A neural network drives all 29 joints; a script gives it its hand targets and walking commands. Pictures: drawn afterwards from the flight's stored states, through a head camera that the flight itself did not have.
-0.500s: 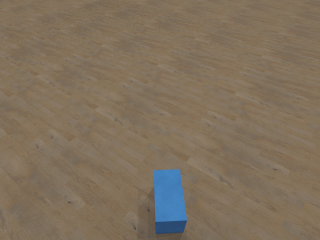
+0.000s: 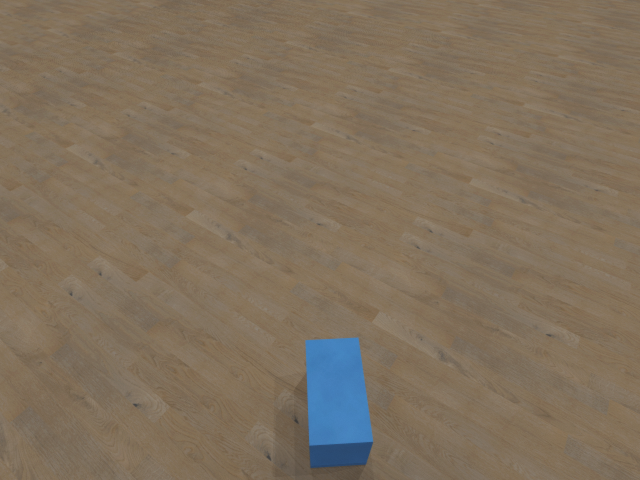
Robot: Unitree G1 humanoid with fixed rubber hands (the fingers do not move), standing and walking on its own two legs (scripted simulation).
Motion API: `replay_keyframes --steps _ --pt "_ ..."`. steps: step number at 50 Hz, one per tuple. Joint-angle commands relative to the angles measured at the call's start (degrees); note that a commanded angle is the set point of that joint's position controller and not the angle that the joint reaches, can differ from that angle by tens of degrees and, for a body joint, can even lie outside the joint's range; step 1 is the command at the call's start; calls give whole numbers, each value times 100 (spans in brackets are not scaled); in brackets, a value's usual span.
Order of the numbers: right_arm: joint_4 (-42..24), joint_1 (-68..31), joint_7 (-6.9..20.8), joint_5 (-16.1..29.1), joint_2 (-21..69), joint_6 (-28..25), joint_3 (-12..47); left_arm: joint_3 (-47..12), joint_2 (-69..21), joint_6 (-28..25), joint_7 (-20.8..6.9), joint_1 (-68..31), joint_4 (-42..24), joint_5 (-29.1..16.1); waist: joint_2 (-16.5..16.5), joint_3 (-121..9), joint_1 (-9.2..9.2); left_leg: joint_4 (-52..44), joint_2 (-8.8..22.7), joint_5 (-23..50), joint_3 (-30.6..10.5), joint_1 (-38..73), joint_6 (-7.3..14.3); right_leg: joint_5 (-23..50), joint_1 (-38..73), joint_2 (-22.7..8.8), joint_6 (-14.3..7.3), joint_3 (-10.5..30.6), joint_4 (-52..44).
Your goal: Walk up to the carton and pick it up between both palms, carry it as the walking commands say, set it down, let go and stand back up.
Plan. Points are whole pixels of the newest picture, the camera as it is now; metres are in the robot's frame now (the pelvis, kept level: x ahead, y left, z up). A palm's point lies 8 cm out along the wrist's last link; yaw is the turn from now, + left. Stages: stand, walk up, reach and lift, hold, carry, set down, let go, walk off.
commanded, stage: walk up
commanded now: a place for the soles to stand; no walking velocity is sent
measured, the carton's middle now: (335, 401) +0.50 +0.00 -0.65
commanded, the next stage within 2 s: stand in 0.44 s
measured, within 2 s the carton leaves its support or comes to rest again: neither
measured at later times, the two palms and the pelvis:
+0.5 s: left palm out of the picture +0.08 +0.31 -0.10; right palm out of the picture +0.10 -0.32 -0.07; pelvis -0.02 +0.00 +0.00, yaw +0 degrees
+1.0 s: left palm out of the picture +0.12 +0.30 -0.09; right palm out of the picture +0.12 -0.31 -0.07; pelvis -0.03 +0.00 +0.00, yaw +0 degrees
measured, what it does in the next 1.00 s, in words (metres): stands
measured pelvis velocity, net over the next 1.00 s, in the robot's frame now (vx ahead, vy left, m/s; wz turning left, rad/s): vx -0.03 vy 0.00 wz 0.00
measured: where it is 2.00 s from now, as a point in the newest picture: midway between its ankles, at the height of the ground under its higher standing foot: outside the picture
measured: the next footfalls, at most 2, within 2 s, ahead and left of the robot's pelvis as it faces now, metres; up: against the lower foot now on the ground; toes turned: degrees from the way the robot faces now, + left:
none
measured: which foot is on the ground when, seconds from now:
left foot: down 0.00-1.00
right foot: down 0.00-1.00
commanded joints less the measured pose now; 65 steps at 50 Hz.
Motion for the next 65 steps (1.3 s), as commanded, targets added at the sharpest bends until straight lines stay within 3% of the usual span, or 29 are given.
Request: replay_keyframes --steps 1,3,4,7,8,9,11,12,19,21,22,27,33,37,40,42,43,44,45,48,50,55,56,59,60,61,62,63,65 --pt "11 156 -96 54 -1494 -131 -195 330 1089 -70 59 -346 -401 -41 503 -315 -197 -961 809 1095 -1474 1010 769 700 -478 -137 -284 131 -352" --pt "-68 -3 -111 8 -1555 -145 -231 341 949 -68 54 -255 -377 -9 988 -606 -66 -1135 1169 1089 -1894 976 981 118 -379 -151 -221 28 -166" --pt "-99 -45 -107 28 -1499 -88 -151 354 929 -68 77 -68 -271 -10 436 -350 7 -1143 1155 1043 -1940 581 1014 184 -80 -111 -184 126 -406" --pt "-261 -377 -83 102 -1000 -71 -51 463 1411 -175 48 -101 -301 72 -501 -209 52 -78 60 853 -346 -99 259 580 446 -820 -636 1202 -1654" --pt "-147 -358 -51 90 -948 -73 -38 436 1374 -174 68 -130 -290 30 -234 -165 -30 -65 -102 358 -291 -17 169 688 228 -1083 -827 1419 -1728" --pt "-24 -424 -51 92 -897 38 -21 392 1513 -203 149 -272 -85 -52 69 -150 -128 -291 82 893 -504 295 127 1771 158 -1132 -819 1479 -1423" --pt "22 -374 -39 51 -1053 41 -34 300 1259 -228 187 -355 -149 -95 354 -323 -133 -541 288 1790 -606 916 310 2264 42 -704 -512 836 -1102" --pt "-6 -391 -13 109 -1059 43 -65 278 1271 -219 206 -400 -139 -115 4 -400 -125 -561 330 1745 -710 980 399 2047 11 -529 -432 597 -1017" --pt "45 -690 13 73 -1195 150 -68 219 1116 -215 167 -436 -57 -30 434 -140 -138 -996 469 116 -844 579 500 380 -285 -404 -371 602 -1277" --pt "65 -762 50 51 -1064 179 -67 246 1107 -222 156 -544 -55 14 46 -40 -39 -1084 380 -460 -856 493 500 -82 -312 -414 -388 718 -1433" --pt "41 -730 72 2 -1160 174 -106 279 1306 -219 148 -501 -50 3 441 -59 -145 -999 308 -356 -821 636 437 -186 -501 -449 -363 861 -1454" --pt "107 -685 54 12 -1083 171 -82 295 1263 -249 160 -497 -77 17 -37 -9 -132 -704 297 390 -714 744 388 341 -414 -515 -341 860 -1497" --pt "-24 -722 33 53 -1133 155 -79 240 1198 -214 161 -435 -7 -40 403 -349 -136 -860 392 517 -859 847 430 827 -170 -412 -354 682 -1244" --pt "-10 -680 55 65 -1143 165 -66 253 1144 -228 177 -418 -66 2 127 -361 -102 -746 415 609 -816 778 431 665 -144 -441 -413 746 -1270" --pt "66 -728 53 69 -1105 137 -35 246 1166 -233 178 -403 -89 -40 354 -327 -127 -797 377 654 -875 796 473 660 -225 -373 -359 723 -1195" --pt "52 -851 54 86 -1081 163 -72 264 1230 -248 193 -302 -24 -39 116 -256 -55 -790 425 747 -800 675 376 766 -70 -442 -330 669 -1199" --pt "-1958 -1553 191 -208 -176 409 -736 977 139 22 -41 -1651 -2035 124 417 1244 -249 -533 -554 -285 -45 460 -240 -605 -1268 359 -164 -133 -1194" --pt "-1827 -1235 322 -454 -563 583 -1006 971 168 272 -109 -1318 -2507 291 273 1176 -345 -491 -759 -251 350 977 -376 -881 -1681 266 -113 -447 -1417" --pt "-1973 -1486 361 -498 -503 670 -927 1127 172 379 -124 -1266 -2254 443 -208 984 -300 -407 -726 -347 393 1266 -322 -1127 -1571 200 -20 -535 -1577" --pt "-2097 -1260 331 -757 -520 693 -1086 1188 139 569 -211 -866 -2250 436 -482 282 -304 -196 -655 -321 529 2040 -304 -1019 -1621 51 -103 -254 -1574" --pt "-1808 -1189 340 -536 -491 714 -1076 1290 68 659 -191 -702 -2339 377 97 224 -249 -260 -530 -27 340 1927 -446 -721 -1333 161 -99 -352 -1373" --pt "-1880 -2290 415 -323 -177 750 -912 1156 -96 637 4 -1389 -2473 126 113 -151 -202 -103 -388 110 124 618 -342 8 -1175 388 57 -340 -704" --pt "-1664 -2275 415 -321 -283 820 -946 1076 -368 737 31 -1568 -2589 105 420 -291 -273 -231 -326 257 82 712 -386 197 -1094 462 41 -408 -573" --pt "-1241 -2238 455 -155 -371 786 -901 916 -453 673 222 -1493 -2574 -54 811 -1153 -98 227 -347 1933 -134 887 -403 1185 -1340 521 126 -477 110" --pt "-1131 -2501 472 -180 -480 816 -1062 770 -653 732 236 -1559 -2350 -156 574 -1179 -284 139 -214 2072 -328 812 -366 1080 -1607 595 126 -541 254" --pt "-925 -1997 434 -238 -548 783 -988 830 -495 739 267 -1118 -2113 11 836 -1114 -128 177 -334 1964 -237 965 -434 1410 -1641 542 55 -428 92" --pt "-726 -1961 428 -183 -427 766 -976 675 -631 690 325 -1313 -2336 -88 825 -1321 -263 367 -265 2950 -374 1029 -451 1569 -2095 587 95 -497 377" --pt "-936 -2424 446 -254 -457 697 -1102 673 -655 683 371 -1658 -2175 -74 454 -1239 -260 422 -180 2929 -572 935 -400 1322 -2483 567 173 -507 563" --pt "-648 -2326 414 -146 -408 754 -1059 659 -752 721 359 -1667 -2235 -150 732 -1630 -369 644 -256 2924 -436 848 -384 1780 -2458 522 75 -403 480"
